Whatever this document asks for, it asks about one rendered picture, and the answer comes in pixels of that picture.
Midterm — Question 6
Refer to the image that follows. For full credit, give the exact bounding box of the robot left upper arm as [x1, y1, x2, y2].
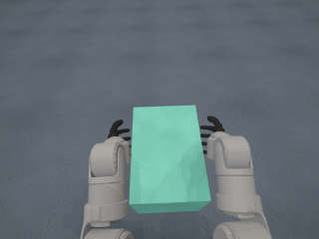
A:
[84, 228, 135, 239]

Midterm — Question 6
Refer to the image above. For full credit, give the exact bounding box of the robot right upper arm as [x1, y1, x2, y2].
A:
[213, 220, 271, 239]

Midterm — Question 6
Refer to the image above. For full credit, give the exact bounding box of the robot left hand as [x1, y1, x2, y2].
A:
[108, 119, 131, 148]

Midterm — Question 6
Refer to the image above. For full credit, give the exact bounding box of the robot right hand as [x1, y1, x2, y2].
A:
[200, 116, 225, 154]

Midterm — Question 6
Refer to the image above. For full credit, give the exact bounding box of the robot right forearm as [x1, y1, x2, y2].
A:
[206, 131, 272, 239]

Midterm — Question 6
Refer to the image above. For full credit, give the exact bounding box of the carton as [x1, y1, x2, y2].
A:
[129, 105, 211, 214]

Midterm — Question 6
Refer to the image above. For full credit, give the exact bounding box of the robot left forearm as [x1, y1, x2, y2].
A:
[80, 136, 132, 239]

